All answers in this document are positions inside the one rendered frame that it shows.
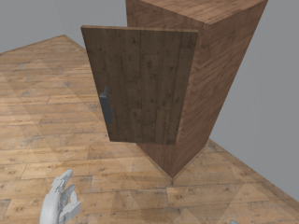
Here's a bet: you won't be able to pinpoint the left robot hand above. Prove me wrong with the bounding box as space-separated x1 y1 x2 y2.
39 169 81 224

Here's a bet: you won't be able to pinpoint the cupboard door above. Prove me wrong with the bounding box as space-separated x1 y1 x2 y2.
80 25 199 146

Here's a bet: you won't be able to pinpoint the handle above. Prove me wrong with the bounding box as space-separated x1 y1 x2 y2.
99 87 113 123

